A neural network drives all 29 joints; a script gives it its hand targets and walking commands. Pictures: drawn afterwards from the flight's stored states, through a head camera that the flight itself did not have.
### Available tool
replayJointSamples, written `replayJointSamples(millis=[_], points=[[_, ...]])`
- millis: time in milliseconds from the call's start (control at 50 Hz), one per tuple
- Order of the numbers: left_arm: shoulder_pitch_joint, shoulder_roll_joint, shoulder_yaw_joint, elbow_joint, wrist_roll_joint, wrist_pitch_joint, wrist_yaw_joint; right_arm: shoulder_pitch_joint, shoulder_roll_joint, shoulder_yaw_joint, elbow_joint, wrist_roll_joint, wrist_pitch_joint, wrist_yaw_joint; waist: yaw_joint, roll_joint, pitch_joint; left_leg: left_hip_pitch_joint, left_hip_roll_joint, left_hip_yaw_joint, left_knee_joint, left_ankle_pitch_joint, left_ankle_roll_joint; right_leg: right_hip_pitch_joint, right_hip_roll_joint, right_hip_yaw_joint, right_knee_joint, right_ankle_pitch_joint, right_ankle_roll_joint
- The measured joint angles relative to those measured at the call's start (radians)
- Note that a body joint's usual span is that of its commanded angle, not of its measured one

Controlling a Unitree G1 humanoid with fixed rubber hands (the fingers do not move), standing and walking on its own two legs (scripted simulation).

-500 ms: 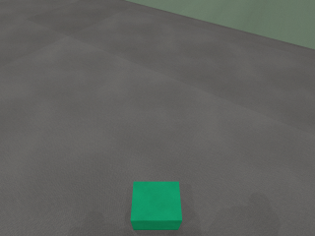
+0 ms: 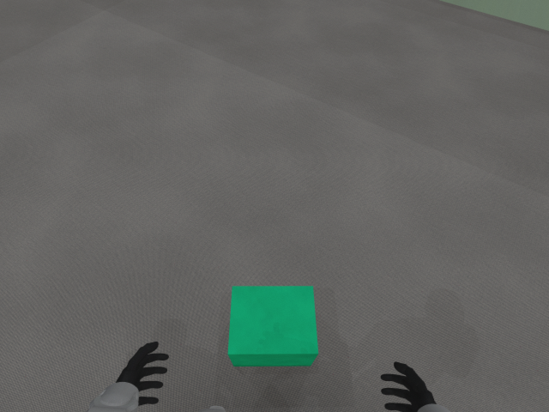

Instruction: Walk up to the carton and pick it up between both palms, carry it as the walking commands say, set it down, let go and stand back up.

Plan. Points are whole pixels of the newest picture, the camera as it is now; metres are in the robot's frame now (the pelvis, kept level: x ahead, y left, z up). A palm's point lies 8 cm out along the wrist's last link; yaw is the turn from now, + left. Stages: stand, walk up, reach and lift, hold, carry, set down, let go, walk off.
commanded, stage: reach and lift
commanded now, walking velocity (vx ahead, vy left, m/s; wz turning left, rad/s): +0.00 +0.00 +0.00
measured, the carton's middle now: (272, 327) +0.40 +0.01 -0.65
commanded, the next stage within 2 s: none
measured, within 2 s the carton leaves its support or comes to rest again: neither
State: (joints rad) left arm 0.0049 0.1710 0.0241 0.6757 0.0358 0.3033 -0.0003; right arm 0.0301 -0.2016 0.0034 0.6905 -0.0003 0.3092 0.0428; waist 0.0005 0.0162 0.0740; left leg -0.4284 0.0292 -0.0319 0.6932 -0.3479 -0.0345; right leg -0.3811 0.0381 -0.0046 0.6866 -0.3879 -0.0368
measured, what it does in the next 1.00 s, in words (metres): lowers itself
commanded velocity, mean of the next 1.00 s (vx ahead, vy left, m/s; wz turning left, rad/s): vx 0.00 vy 0.00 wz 0.00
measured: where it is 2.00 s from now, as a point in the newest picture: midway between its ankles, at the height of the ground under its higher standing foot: outside the picture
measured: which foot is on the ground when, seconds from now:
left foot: down 0.00-1.00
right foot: down 0.00-1.00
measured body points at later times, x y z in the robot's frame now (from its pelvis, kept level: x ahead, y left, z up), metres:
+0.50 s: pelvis -0.07 +0.01 -0.04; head +0.11 +0.01 +0.37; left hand +0.26 +0.22 -0.16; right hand +0.25 -0.19 -0.17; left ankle +0.00 +0.14 -0.72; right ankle -0.02 -0.10 -0.72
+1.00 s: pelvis -0.05 +0.01 -0.07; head +0.26 +0.01 +0.27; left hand +0.40 +0.22 -0.21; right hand +0.40 -0.21 -0.21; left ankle +0.00 +0.14 -0.72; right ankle -0.02 -0.10 -0.72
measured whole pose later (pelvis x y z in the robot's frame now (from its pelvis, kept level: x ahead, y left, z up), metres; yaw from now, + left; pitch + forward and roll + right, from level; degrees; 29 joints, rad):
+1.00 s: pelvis -0.05 +0.01 -0.07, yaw -2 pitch +40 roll -1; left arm -0.82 0.22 0.28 0.72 0.01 0.14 0.09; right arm -0.88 -0.32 -0.12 0.84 0.07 0.13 0.00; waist 0.00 0.01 0.03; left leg -1.36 0.03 -0.03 0.97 -0.31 -0.02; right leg -1.32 0.04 0.00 0.97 -0.35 -0.02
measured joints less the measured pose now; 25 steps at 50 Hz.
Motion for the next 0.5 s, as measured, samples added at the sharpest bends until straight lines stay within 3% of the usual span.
replayJointSamples(millis=[200, 320, 500], points=[[-0.026, 0.0, 0.04, 0.001, -0.002, -0.127, -0.002, -0.058, 0.0, 0.0, -0.019, 0.0, -0.122, -0.012, 0.0, 0.0, -0.051, -0.292, -0.002, 0.0, 0.131, -0.007, -0.005, -0.302, 0.0, 0.0, 0.151, -0.016, 0.0], [-0.187, 0.0, 0.103, 0.001, -0.005, -0.112, -0.002, -0.224, 0.0, 0.0, -0.03, 0.0, -0.113, -0.034, 0.0, -0.004, -0.027, -0.407, -0.002, 0.0, 0.208, 0.003, -0.002, -0.419, 0.001, 0.0, 0.232, -0.008, 0.003], [-0.453, 0.0, 0.15, 0.001, -0.005, -0.013, 0.019, -0.51, -0.005, -0.017, 0.037, 0.004, -0.014, -0.036, 0.0, -0.004, 0.091, -0.46, -0.002, 0.0, 0.254, 0.019, 0.008, -0.468, 0.001, -0.001, 0.267, 0.013, 0.011]])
